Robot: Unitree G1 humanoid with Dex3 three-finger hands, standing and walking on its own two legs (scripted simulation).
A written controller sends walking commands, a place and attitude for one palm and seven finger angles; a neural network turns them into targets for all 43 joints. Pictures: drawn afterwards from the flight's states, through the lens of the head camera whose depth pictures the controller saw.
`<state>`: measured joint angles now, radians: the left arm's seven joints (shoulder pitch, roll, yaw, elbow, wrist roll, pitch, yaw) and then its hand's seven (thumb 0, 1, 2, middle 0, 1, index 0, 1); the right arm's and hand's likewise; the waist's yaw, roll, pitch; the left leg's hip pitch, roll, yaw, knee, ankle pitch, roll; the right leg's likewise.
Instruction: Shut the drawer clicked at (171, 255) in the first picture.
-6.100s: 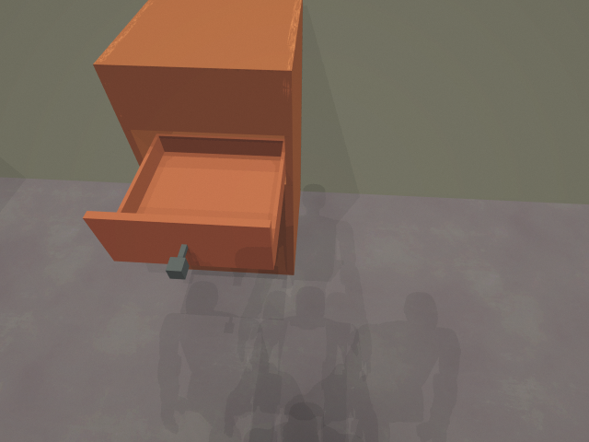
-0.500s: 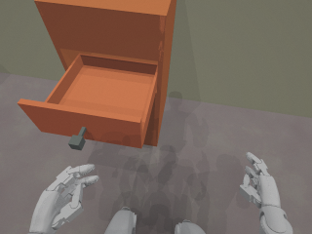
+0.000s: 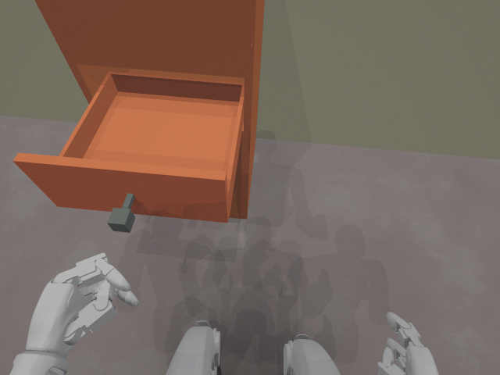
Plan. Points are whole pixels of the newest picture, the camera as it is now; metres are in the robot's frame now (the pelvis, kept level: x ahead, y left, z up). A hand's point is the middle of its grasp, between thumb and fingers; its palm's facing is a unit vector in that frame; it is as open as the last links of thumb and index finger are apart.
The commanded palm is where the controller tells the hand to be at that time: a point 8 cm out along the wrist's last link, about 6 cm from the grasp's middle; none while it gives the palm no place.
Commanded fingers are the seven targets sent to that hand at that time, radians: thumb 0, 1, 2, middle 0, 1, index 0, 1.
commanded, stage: raise the hand and make a fist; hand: left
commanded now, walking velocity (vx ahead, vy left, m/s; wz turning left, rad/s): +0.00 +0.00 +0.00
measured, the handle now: (125, 211) +0.41 +0.26 -0.06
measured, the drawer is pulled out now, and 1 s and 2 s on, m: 0.29 0.29 0.29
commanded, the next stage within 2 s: bring the fist close to the handle in 0.94 s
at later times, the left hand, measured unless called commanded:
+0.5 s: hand (92, 305) +0.21 +0.22 +0.04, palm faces -0.04 -1.00 -0.06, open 3.2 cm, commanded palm +0.19 +0.28 +0.04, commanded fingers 0.00 0.90 0.90 -1.40 -1.60 -1.40 -1.60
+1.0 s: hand (91, 307) +0.21 +0.22 +0.04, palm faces -0.04 -1.00 -0.07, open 3.3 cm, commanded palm +0.19 +0.28 +0.05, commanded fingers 0.00 0.90 0.90 -1.40 -1.60 -1.40 -1.60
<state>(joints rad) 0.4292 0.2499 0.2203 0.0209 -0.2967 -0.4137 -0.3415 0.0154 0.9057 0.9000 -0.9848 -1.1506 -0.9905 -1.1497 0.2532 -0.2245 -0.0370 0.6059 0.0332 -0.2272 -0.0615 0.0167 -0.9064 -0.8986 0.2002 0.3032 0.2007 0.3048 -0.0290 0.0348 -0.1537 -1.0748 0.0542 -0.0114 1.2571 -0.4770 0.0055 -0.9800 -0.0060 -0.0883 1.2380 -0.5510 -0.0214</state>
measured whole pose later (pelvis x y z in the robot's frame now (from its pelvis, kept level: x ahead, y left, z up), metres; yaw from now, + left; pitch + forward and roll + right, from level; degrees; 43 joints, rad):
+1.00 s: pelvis +0.02 +0.00 +0.00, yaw +0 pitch +18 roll -4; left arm 0.48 0.29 0.29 -0.03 -0.34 -0.41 -0.41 0.02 0.90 0.90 -1.40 -1.60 -1.40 -1.60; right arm 0.19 -0.22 -0.02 0.54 0.03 -0.19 -0.04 0.01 -0.91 -0.90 0.20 0.30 0.20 0.30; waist -0.01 0.03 -0.18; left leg -1.10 0.06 -0.04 1.30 -0.52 0.00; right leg -0.98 0.00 -0.11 1.25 -0.59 -0.02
